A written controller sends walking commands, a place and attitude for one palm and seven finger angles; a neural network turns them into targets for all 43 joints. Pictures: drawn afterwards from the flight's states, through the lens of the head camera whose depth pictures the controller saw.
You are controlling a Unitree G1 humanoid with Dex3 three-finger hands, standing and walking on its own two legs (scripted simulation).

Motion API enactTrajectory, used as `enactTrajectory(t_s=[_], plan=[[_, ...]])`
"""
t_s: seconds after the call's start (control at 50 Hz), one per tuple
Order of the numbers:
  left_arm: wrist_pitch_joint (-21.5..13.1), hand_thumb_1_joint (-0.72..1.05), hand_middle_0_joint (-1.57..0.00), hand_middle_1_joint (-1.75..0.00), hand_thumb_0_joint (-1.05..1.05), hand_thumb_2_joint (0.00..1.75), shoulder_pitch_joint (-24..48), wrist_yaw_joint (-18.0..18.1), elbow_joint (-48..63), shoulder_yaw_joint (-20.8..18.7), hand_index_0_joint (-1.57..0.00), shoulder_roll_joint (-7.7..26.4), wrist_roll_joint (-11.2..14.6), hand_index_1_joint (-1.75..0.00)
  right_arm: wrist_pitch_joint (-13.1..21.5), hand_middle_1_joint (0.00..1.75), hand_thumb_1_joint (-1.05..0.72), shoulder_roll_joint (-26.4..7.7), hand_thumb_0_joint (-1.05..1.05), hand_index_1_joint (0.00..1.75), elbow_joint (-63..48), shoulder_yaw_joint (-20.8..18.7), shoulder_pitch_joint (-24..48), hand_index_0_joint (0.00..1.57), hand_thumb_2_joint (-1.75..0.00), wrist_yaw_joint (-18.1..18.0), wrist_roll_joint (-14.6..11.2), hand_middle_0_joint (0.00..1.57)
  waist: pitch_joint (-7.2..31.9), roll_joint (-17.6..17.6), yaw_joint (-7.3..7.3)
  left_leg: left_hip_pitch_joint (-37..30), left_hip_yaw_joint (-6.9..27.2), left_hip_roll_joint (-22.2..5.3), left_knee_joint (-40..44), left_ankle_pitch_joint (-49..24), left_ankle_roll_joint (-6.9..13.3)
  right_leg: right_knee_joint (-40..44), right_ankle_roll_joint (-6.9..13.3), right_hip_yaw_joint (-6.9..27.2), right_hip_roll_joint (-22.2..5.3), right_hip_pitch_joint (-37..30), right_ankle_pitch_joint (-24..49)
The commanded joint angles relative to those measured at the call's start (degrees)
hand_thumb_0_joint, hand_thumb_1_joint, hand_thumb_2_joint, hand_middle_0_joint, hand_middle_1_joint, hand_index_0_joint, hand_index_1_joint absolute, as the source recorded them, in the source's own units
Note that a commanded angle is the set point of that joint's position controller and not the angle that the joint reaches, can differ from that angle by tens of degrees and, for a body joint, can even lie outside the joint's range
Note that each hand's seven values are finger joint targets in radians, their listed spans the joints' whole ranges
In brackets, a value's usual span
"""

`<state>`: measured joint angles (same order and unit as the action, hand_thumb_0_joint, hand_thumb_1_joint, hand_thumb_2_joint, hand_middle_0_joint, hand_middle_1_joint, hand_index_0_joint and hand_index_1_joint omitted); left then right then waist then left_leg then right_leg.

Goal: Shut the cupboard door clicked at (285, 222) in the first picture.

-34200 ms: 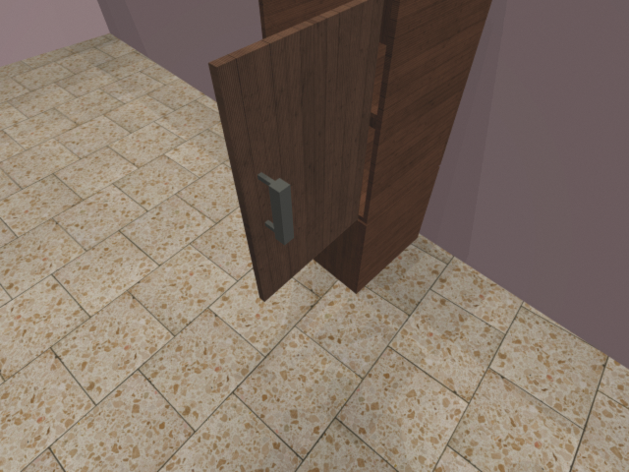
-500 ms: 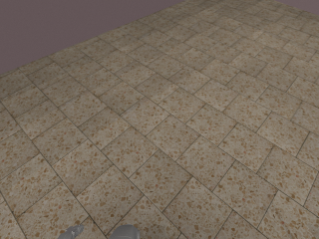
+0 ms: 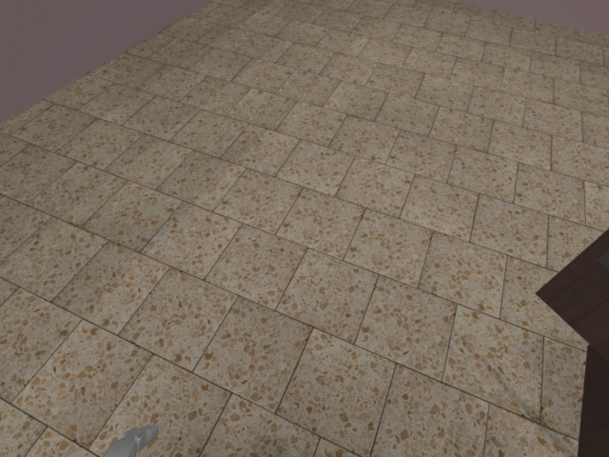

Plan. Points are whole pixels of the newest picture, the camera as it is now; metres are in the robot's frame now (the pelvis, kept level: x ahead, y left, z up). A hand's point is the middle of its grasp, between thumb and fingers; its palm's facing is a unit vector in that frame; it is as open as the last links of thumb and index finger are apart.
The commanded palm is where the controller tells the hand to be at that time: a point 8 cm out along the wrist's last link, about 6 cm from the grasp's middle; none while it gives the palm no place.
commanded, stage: turn to face it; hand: left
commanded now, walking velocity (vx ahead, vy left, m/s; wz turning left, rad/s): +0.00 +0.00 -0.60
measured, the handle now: out of the picture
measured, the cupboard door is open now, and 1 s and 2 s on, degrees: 61 61 61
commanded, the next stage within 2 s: take the last steps up to it in 1.58 s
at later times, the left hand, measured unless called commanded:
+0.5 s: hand (172, 452) +0.15 +0.21 -0.17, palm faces -0.23 -0.95 -0.19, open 7.4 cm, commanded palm none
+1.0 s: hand (240, 411) +0.20 +0.11 -0.15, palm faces -0.54 -0.81 -0.24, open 7.4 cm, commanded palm none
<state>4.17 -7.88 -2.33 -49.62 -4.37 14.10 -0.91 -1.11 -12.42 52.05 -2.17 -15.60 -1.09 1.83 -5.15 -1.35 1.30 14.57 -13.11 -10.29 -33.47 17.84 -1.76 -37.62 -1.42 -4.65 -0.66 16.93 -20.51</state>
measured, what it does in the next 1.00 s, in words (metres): steps on the spot, turning right: right foot, then left foot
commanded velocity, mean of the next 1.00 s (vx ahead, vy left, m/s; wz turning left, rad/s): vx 0.00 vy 0.00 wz -0.60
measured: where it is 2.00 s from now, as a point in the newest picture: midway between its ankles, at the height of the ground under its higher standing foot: outside the picture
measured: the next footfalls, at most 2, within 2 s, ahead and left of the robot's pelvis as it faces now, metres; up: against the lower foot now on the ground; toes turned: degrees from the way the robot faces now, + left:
right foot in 0.02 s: +0.03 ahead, -0.13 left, +0.00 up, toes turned -5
left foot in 0.38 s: +0.10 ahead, +0.11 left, +0.00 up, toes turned -10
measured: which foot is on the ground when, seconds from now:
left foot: down 0.00-0.02, up 0.04-0.36, down 0.38-0.76, up 0.78-1.00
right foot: up 0.00-0.00, down 0.02-0.38, up 0.40-0.74, down 0.76-1.00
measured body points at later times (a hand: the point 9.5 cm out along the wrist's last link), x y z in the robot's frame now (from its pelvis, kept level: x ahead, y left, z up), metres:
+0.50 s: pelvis +0.02 +0.02 +0.00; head +0.07 +0.04 +0.45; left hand +0.16 +0.26 -0.16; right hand +0.04 -0.25 -0.11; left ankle +0.06 +0.12 -0.73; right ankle -0.04 -0.10 -0.66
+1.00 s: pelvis +0.01 -0.01 +0.00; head +0.05 -0.04 +0.45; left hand +0.23 +0.15 -0.13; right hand -0.07 -0.28 -0.14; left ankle +0.09 +0.10 -0.68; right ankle -0.04 -0.11 -0.73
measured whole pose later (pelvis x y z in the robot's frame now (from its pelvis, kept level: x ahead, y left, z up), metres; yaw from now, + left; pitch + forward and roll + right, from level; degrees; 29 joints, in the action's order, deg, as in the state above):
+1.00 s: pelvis +0.01 -0.01 +0.00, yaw -34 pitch +1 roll +0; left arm 2.5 -10.7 -0.6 -50.5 -2.7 12.8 -1.1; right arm -3.3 -15.0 51.0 -3.2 -11.2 -0.8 1.1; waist -4.3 -0.7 0.5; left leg 26.9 -2.5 -3.9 -54.5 23.5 -5.3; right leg -28.8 0.9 2.7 1.5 15.1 -14.4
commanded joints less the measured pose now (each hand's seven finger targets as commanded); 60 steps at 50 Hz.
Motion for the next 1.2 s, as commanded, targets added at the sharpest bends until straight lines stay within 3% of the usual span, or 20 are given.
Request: enactTrajectory(t_s=[0.0, 0.06, 0.12, 0.3, 0.32, 0.36, 0.48, 0.64, 0.7, 0.72, 0.74, 0.76, 0.8, 0.88, 1.0, 1.06, 1.08, 1.1, 1.12, 1.18], plan=[[-2.9, 0.9, -0.2, -0.3, 0.0, 0.9, -9.7, 1.7, 1.5, -3.2, -0.2, 14.4, -0.8, -0.3, 0.5, 0.3, -0.9, -5.5, 0.0, 0.3, -7.1, -2.1, 3.8, 0.2, -0.9, 0.3, -1.1, 0.2, 7.8, 18.2, -5.66, 20.5, 1.4, 4.4, -21.2, 18.3, -2.7, 19.2, 10.7, 25.8, -20.4, -19.9, 33.7], [-2.8, 0.9, -0.2, -0.3, 0.0, 0.9, -5.4, 3.0, 2.2, -2.6, -0.2, 11.8, -0.1, -0.3, -0.5, 0.3, -0.9, -8.0, 0.0, 0.3, -6.3, -2.2, 5.9, 0.2, -0.9, -0.9, -1.0, 0.2, 6.2, 17.2, -3.6, 24.8, 13.8, 3.5, -34.6, 12.3, -2.8, 18.8, 14.0, 24.6, -17.8, -14.5, 31.3], [-3.0, 0.9, -0.2, -0.3, 0.0, 0.9, -1.4, 3.0, 3.9, -1.8, -0.2, 9.6, -0.3, -0.3, -0.6, 0.3, -0.9, -6.8, 0.0, 0.3, -4.7, -2.1, 4.2, 0.2, -0.9, -0.1, -0.9, 0.2, 7.4, 10.4, -1.12, 17.6, 12.0, 4.1, -28.8, 5.8, -3.6, 16.8, 12.0, 17.1, -12.6, -9.6, 29.9], [-2.1, 0.9, -0.2, -0.3, 0.0, 0.9, -1.0, 2.5, 3.6, -2.6, -0.2, 10.7, -0.4, -0.3, 0.5, 0.3, -0.9, -6.3, 0.0, 0.3, -5.2, -1.8, 1.1, 0.2, -0.9, -0.6, -1.5, 0.2, 7.3, 10.0, 0.38, 0.5, 11.1, 8.7, 1.7, -1.2, -2.4, 12.0, 9.4, 24.1, -9.2, -0.9, 22.9], [-1.9, 0.9, -0.2, -0.3, 0.0, 0.9, -0.3, 2.4, 4.0, -2.2, -0.2, 9.4, 0.0, -0.3, 1.1, 0.3, -0.9, -7.8, 0.0, 0.3, -4.6, -1.9, -1.6, 0.2, -0.9, -0.8, -1.4, 0.2, 8.3, 6.1, 1.57, -6.7, 12.0, 6.9, 9.5, -5.8, -1.7, 8.6, 6.4, 21.6, -6.1, 3.6, 18.1], [-1.7, 0.9, -0.2, -0.3, 0.0, 0.9, -2.7, 1.5, 6.0, -1.2, -0.2, 4.8, 0.5, -0.3, 1.5, 0.3, -0.9, -16.5, 0.0, 0.3, -5.6, -3.1, -3.8, 0.2, -0.9, -1.2, -0.2, 0.2, 9.6, -16.7, 1.4, -12.0, 34.5, -17.0, 17.7, -14.3, 9.3, -14.8, 0.4, 6.9, 4.3, 15.8, -15.7], [-0.7, 0.9, -0.2, -0.3, 0.0, 0.9, -1.3, -0.2, 3.5, -1.8, -0.2, 4.7, -0.2, -0.3, 1.6, 0.3, -0.9, -11.3, 0.0, 0.3, -7.0, -1.7, 3.2, 0.2, -0.9, -1.6, -0.1, 0.2, 6.2, -9.1, -0.98, -7.1, 15.3, -9.2, 14.2, -24.1, 8.9, -27.0, -1.9, 4.5, -1.3, 14.1, -5.8], [-1.0, 0.9, -0.2, -0.3, 0.0, 0.9, 1.2, -0.2, 4.4, -0.8, -0.2, 3.0, -0.2, -0.3, 0.9, 0.3, -0.9, -13.2, 0.0, 0.3, -4.0, -3.3, 0.4, 0.2, -0.9, -0.6, -0.1, 0.2, 7.2, -11.6, 0.69, -6.9, 9.2, -11.2, 10.2, -23.4, 8.4, -6.6, -0.6, -1.0, 0.1, 4.3, -4.7], [-1.8, 0.9, -0.2, -0.3, 0.0, 0.9, -3.8, 0.2, 2.9, -1.3, -0.2, 5.1, -0.3, -0.3, 0.5, 0.3, -0.9, -13.2, 0.0, 0.3, -3.9, -3.7, 1.7, 0.2, -0.9, -0.2, -0.6, 0.2, 8.1, -7.8, -2.39, -1.2, 5.0, -8.5, 1.0, -18.6, 3.7, 10.5, 1.2, -1.5, 0.7, -8.1, 8.3], [-2.4, 0.9, -0.2, -0.3, 0.0, 0.9, -7.3, 0.7, 1.9, -2.1, -0.2, 9.3, -0.7, -0.3, 0.4, 0.3, -0.9, -10.8, 0.0, 0.3, -4.8, -3.4, 1.7, 0.2, -0.9, 0.2, -1.1, 0.2, 10.0, 2.5, -4.11, 6.4, 2.1, -4.5, -8.3, -8.2, 0.3, 16.8, 4.0, 8.0, -6.9, -16.7, 14.8], [-2.9, 0.9, -0.2, -0.3, 0.0, 0.9, -9.6, 1.5, 1.3, -3.1, -0.2, 15.0, -0.8, -0.3, 0.3, 0.3, -0.9, -6.4, 0.0, 0.3, -7.9, -2.1, 5.2, 0.2, -0.9, 0.4, -1.1, 0.2, 7.5, 19.2, -5.92, 20.7, 1.4, 4.5, -21.2, 18.7, -2.7, 19.6, 10.6, 26.7, -20.1, -19.0, 30.5], [-2.8, 0.9, -0.2, -0.3, 0.0, 0.9, -11.5, 2.0, 1.0, -2.8, -0.2, 16.2, -0.1, -0.3, -0.4, 0.3, -0.9, -7.9, 0.0, 0.3, -8.8, -1.7, 7.3, 0.2, -0.9, -0.2, -1.0, 0.2, 7.3, 13.5, -6.94, 21.6, 9.7, 4.4, -29.0, 18.9, -2.4, 19.1, 14.7, 27.8, -22.9, -14.9, 33.6], [-2.9, 0.9, -0.2, -0.3, 0.0, 0.9, -5.9, 3.0, 1.8, -2.7, -0.2, 12.8, -0.1, -0.3, -0.5, 0.3, -0.9, -8.7, 0.0, 0.3, -7.3, -2.1, 6.9, 0.2, -0.9, -0.8, -1.1, 0.2, 7.6, 16.5, -4.04, 24.7, 13.7, 3.3, -34.2, 13.2, -2.8, 18.2, 14.8, 26.4, -18.4, -15.1, 30.5], [-3.0, 0.9, -0.2, -0.3, 0.0, 0.9, -0.4, 2.8, 3.7, -1.7, -0.2, 10.5, -0.4, -0.3, -0.8, 0.3, -0.9, -7.5, 0.0, 0.3, -5.0, -2.0, 3.7, 0.2, -0.9, 0.2, -0.9, 0.2, 7.5, 10.1, -0.77, 15.7, 11.3, 4.7, -26.7, 5.0, -3.7, 17.8, 11.6, 17.4, -11.9, -7.2, 23.8], [-2.6, 0.9, -0.2, -0.3, 0.0, 0.9, -3.1, 2.4, 2.9, -2.3, -0.2, 11.9, -0.6, -0.3, -0.1, 0.3, -0.9, -6.7, 0.0, 0.3, -6.3, -1.8, 5.0, 0.2, -0.9, 0.0, -1.3, 0.2, 7.8, 10.5, -2.14, 10.6, 11.0, 7.9, -10.6, 6.6, -3.0, 16.1, 12.5, 24.4, -11.2, -7.4, 23.9], [-2.1, 0.9, -0.2, -0.3, 0.0, 0.9, -0.1, 2.4, 3.3, -2.2, -0.2, 10.9, 0.0, -0.3, 0.8, 0.3, -0.9, -7.3, 0.0, 0.3, -4.6, -1.7, -0.9, 0.2, -0.9, -0.6, -1.6, 0.2, 8.8, 9.9, 1.09, -2.4, 11.1, 8.5, 6.5, -3.8, -2.3, 11.1, 8.1, 24.4, -8.1, -0.5, 21.8], [-1.8, 0.9, -0.2, -0.3, 0.0, 0.9, -0.6, 2.2, 3.8, -1.8, -0.2, 8.1, 0.3, -0.3, 1.3, 0.3, -0.9, -10.0, 0.0, 0.3, -4.2, -2.1, -2.1, 0.2, -0.9, -0.8, -1.3, 0.2, 9.5, 0.6, 1.14, -8.6, 17.6, 2.4, 14.1, -4.8, -0.4, 5.6, 4.8, 20.3, -2.7, 5.9, 12.8], [-1.6, 0.9, -0.2, -0.3, 0.0, 0.9, -2.7, 1.6, 4.9, -1.1, -0.2, 5.0, 0.8, -0.3, 1.5, 0.3, -0.9, -15.7, 0.0, 0.3, -4.9, -2.9, -2.8, 0.2, -0.9, -1.0, -0.4, 0.2, 9.7, -15.5, 0.75, -13.1, 31.1, -11.5, 17.4, -9.8, 5.7, -6.3, 1.4, 11.4, 4.8, 14.8, -5.8], [-1.7, 0.9, -0.2, -0.3, 0.0, 0.9, -1.0, 1.4, 5.5, -1.2, -0.2, 6.3, 0.1, -0.3, 1.4, 0.3, -0.9, -16.4, 0.0, 0.3, -5.3, -3.0, -3.5, 0.2, -0.9, -1.2, -0.1, 0.2, 8.5, -14.9, 1.82, -9.0, 34.3, -17.6, 18.2, -13.0, 10.7, -18.6, 0.4, 7.5, 3.4, 15.2, -14.8], [-1.5, 0.9, -0.2, -0.3, 0.0, 0.9, -0.9, 0.4, 3.1, -1.8, -0.2, 6.1, -0.3, -0.3, 1.8, 0.3, -0.9, -12.0, 0.0, 0.3, -6.4, -1.6, 1.9, 0.2, -0.9, -1.6, 0.1, 0.2, 6.0, -8.9, -0.92, -5.3, 22.6, -11.1, 15.3, -24.8, 9.9, -28.9, -0.8, 6.8, -0.1, 14.6, -8.7]])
